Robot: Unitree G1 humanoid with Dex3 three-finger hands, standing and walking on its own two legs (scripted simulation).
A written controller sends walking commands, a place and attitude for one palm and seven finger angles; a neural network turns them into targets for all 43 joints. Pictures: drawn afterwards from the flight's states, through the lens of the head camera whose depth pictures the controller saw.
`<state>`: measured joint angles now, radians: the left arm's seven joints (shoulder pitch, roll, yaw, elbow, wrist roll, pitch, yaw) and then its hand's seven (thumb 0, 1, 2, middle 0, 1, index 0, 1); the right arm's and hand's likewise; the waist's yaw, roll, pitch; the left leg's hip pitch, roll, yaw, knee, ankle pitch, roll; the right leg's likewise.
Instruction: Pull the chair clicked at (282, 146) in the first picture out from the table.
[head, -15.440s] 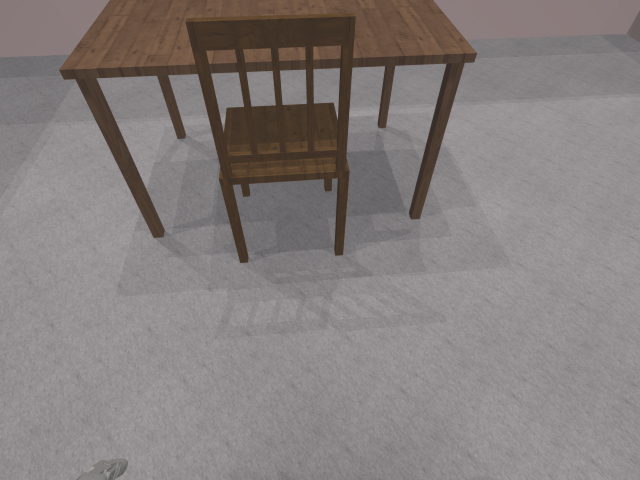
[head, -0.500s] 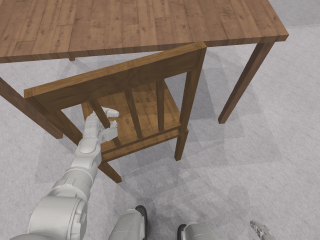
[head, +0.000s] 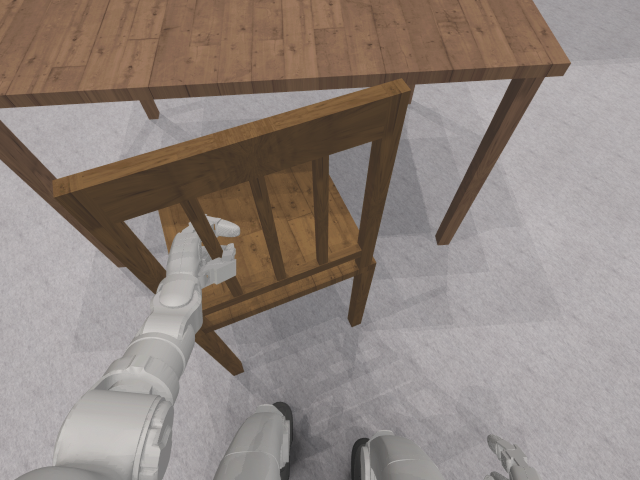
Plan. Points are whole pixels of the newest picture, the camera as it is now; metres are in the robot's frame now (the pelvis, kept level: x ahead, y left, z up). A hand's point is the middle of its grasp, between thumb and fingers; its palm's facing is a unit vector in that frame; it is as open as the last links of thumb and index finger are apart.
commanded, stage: step backward, pulling the chair out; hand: left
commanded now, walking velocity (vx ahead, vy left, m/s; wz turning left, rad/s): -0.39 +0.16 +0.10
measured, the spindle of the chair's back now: (270, 235) +0.45 +0.08 -0.07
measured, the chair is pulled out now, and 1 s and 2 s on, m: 0.17 0.26 0.37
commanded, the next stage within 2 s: none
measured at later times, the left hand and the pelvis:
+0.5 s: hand (227, 279) +0.37 +0.14 -0.05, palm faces +0.01 -0.98 -0.18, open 5.0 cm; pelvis -0.04 +0.01 +0.01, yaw +1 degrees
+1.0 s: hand (222, 326) +0.30 +0.14 -0.04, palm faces +0.07 -0.99 -0.16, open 5.0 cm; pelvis -0.10 +0.00 +0.01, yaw +5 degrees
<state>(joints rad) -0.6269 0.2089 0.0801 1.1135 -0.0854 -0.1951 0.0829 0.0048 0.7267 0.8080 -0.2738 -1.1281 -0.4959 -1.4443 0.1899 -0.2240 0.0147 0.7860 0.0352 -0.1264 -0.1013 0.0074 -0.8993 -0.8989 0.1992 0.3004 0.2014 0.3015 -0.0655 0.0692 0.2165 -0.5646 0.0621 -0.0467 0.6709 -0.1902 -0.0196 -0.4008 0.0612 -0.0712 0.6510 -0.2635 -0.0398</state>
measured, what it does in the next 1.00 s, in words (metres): steps on the spot: left foot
